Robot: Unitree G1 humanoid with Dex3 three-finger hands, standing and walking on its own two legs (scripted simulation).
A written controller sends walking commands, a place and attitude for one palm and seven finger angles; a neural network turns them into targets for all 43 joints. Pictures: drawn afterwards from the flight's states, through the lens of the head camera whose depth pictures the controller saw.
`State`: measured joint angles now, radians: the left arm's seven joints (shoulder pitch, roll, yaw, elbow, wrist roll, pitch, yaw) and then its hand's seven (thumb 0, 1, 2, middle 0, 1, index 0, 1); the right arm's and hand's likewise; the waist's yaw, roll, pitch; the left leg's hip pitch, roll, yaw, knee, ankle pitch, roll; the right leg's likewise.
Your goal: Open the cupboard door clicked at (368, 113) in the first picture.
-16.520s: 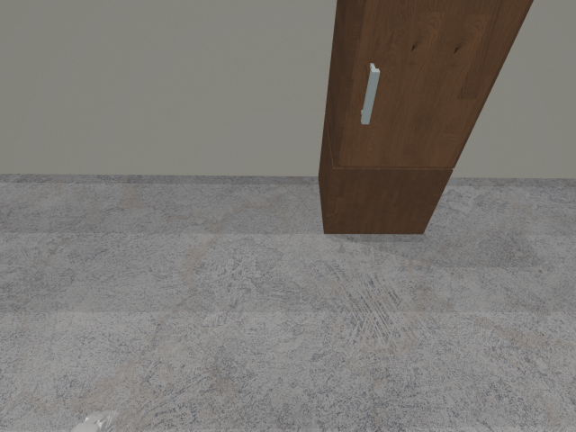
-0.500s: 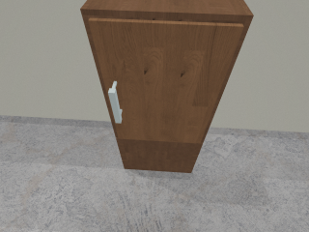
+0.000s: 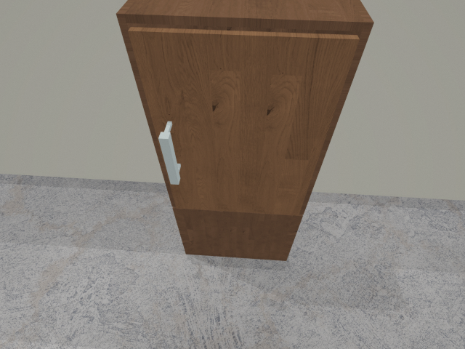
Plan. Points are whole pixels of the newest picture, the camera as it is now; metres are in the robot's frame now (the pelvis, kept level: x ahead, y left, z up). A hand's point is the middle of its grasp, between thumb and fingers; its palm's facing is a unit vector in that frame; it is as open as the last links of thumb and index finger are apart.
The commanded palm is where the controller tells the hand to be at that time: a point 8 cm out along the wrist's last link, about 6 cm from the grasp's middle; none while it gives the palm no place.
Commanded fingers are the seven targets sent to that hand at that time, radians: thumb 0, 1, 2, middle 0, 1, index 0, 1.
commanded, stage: raise the hand with hooked fingers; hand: left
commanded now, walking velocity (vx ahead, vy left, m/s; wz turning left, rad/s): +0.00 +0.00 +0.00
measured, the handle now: (172, 154) +0.56 +0.19 -0.04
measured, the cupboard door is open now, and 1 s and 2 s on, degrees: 0 0 0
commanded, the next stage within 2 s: none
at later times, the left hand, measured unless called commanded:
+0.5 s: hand out of the picture +0.12 +0.20 -0.08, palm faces +0.08 -1.00 -0.02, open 8.9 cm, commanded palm +0.12 +0.25 -0.06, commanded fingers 0.00 0.32 0.65 -0.24 -0.68 -0.24 -0.68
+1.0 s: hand (95, 320) +0.17 +0.25 -0.05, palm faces +0.03 -1.00 -0.09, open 12.0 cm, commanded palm +0.15 +0.30 -0.04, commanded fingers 0.00 -0.27 0.40 -0.28 -1.05 -0.28 -1.05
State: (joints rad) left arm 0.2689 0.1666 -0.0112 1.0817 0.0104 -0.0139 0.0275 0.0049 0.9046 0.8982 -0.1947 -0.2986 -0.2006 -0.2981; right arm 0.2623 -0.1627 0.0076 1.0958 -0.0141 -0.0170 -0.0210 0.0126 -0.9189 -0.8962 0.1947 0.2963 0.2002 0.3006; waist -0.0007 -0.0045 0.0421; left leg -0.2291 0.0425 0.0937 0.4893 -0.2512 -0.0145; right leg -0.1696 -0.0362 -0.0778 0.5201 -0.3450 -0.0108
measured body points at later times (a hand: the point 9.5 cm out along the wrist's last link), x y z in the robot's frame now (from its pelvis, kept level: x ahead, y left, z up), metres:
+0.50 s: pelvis -0.05 -0.02 -0.09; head +0.01 +0.00 +0.35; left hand +0.11 +0.25 -0.08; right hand +0.20 -0.27 -0.12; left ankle +0.00 +0.13 -0.74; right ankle -0.04 -0.11 -0.74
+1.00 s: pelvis -0.07 +0.02 -0.09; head +0.01 +0.03 +0.35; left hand +0.16 +0.30 -0.04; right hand +0.08 -0.24 -0.18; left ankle +0.00 +0.13 -0.74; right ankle -0.04 -0.10 -0.74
